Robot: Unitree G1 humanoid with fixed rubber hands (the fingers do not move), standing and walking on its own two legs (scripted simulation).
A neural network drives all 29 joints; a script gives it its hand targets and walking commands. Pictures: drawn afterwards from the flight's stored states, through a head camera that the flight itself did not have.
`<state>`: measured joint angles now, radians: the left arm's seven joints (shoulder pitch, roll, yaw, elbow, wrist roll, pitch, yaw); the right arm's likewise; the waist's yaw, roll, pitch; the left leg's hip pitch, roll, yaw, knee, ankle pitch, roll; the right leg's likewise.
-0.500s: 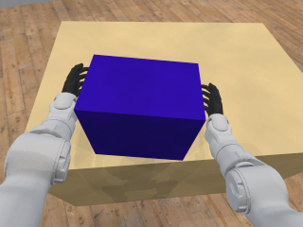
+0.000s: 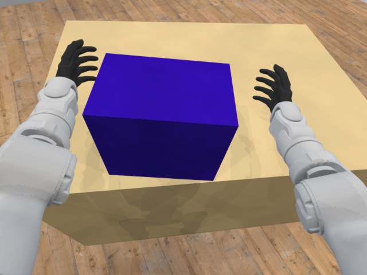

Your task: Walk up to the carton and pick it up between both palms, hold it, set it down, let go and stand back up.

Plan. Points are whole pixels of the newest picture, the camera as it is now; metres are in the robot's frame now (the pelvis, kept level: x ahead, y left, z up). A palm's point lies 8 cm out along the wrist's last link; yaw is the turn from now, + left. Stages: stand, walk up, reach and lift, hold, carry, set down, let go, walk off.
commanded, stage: set down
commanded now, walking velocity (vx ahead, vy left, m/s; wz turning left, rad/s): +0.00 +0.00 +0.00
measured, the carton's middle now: (164, 123) +0.47 +0.01 +0.03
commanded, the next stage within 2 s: none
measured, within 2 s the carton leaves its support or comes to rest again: neither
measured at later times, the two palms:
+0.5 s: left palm (44, 50) +0.51 +0.21 +0.21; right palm (294, 78) +0.45 -0.24 +0.18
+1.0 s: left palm (40, 73) +0.47 +0.22 +0.18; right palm (295, 102) +0.41 -0.24 +0.16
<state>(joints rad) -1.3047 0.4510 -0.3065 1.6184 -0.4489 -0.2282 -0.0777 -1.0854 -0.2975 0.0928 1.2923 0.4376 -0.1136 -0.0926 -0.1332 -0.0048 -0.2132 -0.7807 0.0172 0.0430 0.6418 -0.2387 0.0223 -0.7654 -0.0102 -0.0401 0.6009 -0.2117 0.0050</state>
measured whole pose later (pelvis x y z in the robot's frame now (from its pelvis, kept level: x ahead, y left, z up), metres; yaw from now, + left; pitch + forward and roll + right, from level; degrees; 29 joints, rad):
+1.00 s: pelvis +0.03 +0.00 +0.03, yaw +0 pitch +4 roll -1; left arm -0.92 0.50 -0.04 1.06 -0.28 0.11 -0.12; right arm -0.76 -0.31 0.04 0.85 0.40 0.12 -0.16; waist -0.10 -0.01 -0.04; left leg -0.26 0.01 0.03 0.39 -0.20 0.02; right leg -0.23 0.00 -0.03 0.32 -0.15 0.01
